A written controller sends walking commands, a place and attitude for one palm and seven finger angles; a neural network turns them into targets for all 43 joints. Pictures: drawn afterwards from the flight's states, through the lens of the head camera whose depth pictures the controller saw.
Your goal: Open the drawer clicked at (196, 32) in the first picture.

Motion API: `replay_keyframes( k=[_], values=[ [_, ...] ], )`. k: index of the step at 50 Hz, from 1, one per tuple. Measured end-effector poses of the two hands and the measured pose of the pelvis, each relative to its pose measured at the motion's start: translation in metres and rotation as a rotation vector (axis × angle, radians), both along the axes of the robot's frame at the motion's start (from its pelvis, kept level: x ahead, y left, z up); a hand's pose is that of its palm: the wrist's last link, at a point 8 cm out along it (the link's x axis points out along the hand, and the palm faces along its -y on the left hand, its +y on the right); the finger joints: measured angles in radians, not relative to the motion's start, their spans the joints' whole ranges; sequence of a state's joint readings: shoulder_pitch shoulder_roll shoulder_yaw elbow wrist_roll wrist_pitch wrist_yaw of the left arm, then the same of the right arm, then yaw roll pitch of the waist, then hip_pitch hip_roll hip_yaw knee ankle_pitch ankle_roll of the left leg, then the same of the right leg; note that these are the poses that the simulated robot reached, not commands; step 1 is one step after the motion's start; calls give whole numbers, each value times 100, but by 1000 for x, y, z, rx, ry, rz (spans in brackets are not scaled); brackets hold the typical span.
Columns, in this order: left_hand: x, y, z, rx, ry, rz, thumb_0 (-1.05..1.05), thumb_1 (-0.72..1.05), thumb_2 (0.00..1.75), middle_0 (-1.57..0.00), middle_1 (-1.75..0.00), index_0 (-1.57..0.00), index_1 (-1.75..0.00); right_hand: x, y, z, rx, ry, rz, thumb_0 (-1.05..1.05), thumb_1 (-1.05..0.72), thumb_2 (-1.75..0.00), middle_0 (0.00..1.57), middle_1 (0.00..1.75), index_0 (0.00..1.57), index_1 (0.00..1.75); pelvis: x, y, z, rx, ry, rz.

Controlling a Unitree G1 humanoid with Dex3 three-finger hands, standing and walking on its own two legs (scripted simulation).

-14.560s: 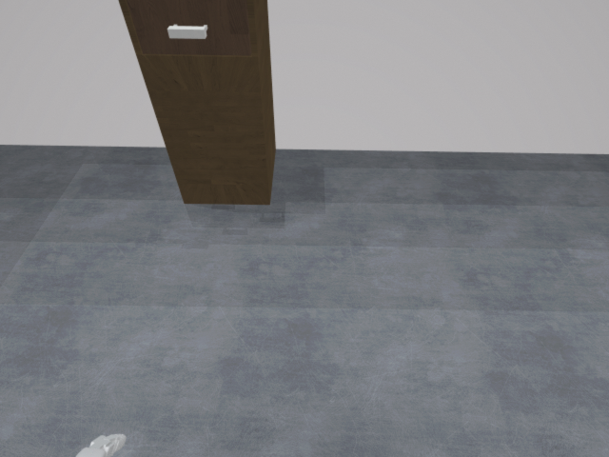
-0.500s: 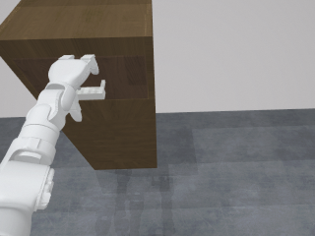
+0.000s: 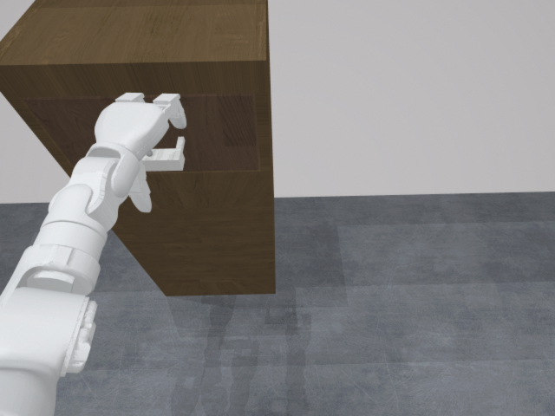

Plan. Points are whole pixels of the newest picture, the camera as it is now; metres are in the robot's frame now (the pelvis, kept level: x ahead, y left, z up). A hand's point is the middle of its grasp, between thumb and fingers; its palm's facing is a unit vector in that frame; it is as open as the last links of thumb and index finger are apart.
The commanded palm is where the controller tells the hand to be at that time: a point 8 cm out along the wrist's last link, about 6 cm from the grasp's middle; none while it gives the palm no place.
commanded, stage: move the hooked fingers above the handle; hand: left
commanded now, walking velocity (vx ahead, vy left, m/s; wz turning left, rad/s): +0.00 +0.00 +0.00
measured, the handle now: (152, 151) +0.54 +0.22 +0.04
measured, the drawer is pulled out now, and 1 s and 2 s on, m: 0.00 0.00 0.00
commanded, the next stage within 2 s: lower the fingers behind the handle in 0.30 s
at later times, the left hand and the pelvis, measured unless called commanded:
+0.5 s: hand (124, 162) +0.47 +0.24 +0.08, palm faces -0.09 +0.00 -1.00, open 13.8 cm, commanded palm +0.47 +0.24 +0.14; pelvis -0.01 +0.00 +0.00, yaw -1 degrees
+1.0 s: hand (129, 164) +0.49 +0.24 +0.06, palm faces -0.10 +0.00 -1.00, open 13.8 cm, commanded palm +0.47 +0.24 +0.11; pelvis +0.00 +0.01 -0.01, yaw -2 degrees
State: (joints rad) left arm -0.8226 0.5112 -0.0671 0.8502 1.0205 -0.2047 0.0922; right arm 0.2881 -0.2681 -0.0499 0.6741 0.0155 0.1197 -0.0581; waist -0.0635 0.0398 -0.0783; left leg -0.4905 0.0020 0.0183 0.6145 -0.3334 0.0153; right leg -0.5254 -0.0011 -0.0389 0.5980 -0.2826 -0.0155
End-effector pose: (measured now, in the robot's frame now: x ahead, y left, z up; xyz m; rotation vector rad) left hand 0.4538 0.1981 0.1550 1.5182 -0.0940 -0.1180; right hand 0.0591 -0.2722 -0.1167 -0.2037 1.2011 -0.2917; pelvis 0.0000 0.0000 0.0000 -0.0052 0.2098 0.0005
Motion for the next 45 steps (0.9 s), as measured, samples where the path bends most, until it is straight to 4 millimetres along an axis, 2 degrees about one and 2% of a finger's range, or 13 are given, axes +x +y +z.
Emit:
replay_keyframes(
  k=[4,7,11,16,20,24,28,32,35,45],
  values=[
    [14,13,11,16,-102,90,0,-49,30,-32,-120,-32,-120,-5,-1,-2,-1,-7,-14,0,-90,-90,20,30,20,30,-3,1,-3,2,24,-14],
    [17,12,14,36,-116,110,0,-49,30,-38,-125,-35,-123,-14,1,-7,16,17,-16,0,-90,-90,20,30,20,30,-5,2,-3,2,36,-20],
    [19,13,17,59,-63,185,0,-49,30,-38,-125,-36,-126,-26,6,-11,42,39,-43,0,-90,-90,20,30,20,30,-5,3,-1,6,31,-33],
    [16,35,6,73,70,278,0,-49,30,-35,-122,-34,-124,-42,8,-7,40,39,-90,0,-90,-90,21,30,21,30,-7,1,1,7,13,-45],
    [7,46,-8,79,132,222,0,-49,30,-33,-121,-33,-122,-54,4,-2,6,66,-91,0,-90,-90,21,30,21,30,-8,1,1,3,12,-36],
    [1,41,-14,62,98,102,0,-49,30,-33,-120,-32,-121,-62,-3,1,-31,111,-71,0,-90,-90,21,30,21,30,-9,3,-1,-3,23,-19],
    [2,34,-15,17,9,48,0,-49,30,-32,-120,-32,-120,-62,-6,0,-48,134,-56,0,-90,-90,21,30,21,30,-8,7,-5,-7,42,-10],
    [12,37,-21,13,-42,109,0,-49,30,-32,-120,-32,-120,-58,-3,-2,-37,125,-50,0,-90,-90,20,30,20,30,-8,11,-8,-9,66,-11],
    [18,39,-25,34,-47,161,0,-49,30,-33,-120,-33,-121,-54,3,-6,-16,115,-48,0,-90,-90,20,30,20,30,-8,13,-9,-10,80,-15],
    [20,36,-19,38,10,201,0,-49,30,-33,-121,-33,-126,-44,25,-10,41,78,-61,0,-90,-90,21,30,21,30,-2,15,-7,-10,61,-26]
  ],
)
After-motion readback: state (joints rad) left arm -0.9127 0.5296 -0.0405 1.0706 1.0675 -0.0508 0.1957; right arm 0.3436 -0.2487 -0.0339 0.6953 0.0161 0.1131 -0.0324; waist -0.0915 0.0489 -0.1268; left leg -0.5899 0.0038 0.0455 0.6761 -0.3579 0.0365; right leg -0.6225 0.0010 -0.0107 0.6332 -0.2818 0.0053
